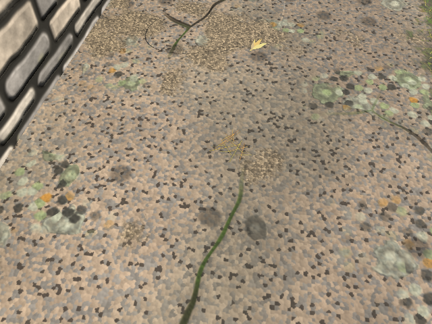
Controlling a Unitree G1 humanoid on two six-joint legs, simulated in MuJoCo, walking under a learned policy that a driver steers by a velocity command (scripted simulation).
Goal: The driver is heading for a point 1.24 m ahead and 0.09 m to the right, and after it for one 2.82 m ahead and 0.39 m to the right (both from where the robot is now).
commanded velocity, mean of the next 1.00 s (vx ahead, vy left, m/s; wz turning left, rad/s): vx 0.14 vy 0.00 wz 0.27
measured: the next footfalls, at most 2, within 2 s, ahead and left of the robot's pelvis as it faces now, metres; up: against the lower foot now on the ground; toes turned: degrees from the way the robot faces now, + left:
left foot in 0.08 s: +0.06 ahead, +0.13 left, +0.00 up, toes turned +5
right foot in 0.52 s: +0.09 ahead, -0.11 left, +0.00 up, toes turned +14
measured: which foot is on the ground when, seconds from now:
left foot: up 0.00-0.06, down 0.08-1.00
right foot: down 0.00-0.08, up 0.10-0.50, down 0.52-0.84, up 0.86-1.00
